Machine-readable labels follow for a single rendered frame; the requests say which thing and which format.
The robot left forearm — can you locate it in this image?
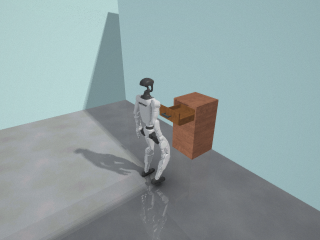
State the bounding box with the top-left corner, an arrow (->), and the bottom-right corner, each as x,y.
133,114 -> 141,128

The left robot foot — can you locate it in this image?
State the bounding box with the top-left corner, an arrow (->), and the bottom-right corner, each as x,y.
141,168 -> 155,177

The cabinet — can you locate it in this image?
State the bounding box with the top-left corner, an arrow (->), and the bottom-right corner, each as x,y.
172,92 -> 219,160

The drawer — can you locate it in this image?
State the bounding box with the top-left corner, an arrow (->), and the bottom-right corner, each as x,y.
159,103 -> 195,126

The right robot upper arm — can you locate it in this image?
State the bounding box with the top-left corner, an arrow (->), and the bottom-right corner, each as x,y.
151,99 -> 161,126

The left robot upper arm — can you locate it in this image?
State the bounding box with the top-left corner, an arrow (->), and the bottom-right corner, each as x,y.
133,94 -> 142,116

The right robot hand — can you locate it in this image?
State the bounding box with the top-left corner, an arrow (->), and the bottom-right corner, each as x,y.
159,141 -> 169,155

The left robot hand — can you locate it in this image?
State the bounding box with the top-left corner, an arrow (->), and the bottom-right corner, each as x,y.
136,127 -> 143,138

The handle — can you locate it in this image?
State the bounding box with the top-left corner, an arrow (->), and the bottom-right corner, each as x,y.
161,113 -> 171,118

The robot right forearm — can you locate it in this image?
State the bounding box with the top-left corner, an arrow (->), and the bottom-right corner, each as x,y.
153,120 -> 164,143

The right robot thigh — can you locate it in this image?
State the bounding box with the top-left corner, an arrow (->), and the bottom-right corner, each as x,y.
151,133 -> 170,159

